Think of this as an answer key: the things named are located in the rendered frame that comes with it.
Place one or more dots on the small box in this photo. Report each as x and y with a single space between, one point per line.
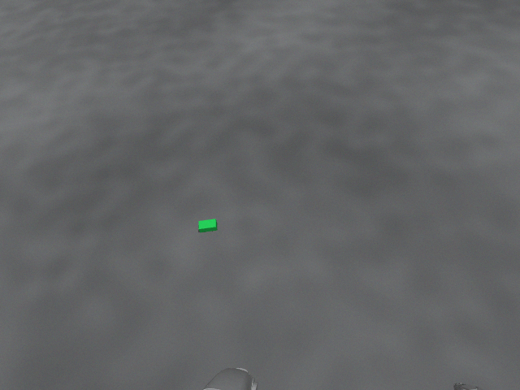
207 225

